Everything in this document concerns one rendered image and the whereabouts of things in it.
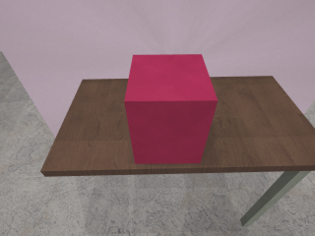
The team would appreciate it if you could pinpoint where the carton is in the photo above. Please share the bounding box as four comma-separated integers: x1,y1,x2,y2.
124,54,218,164

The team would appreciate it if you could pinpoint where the table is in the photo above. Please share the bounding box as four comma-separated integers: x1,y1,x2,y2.
40,76,315,227

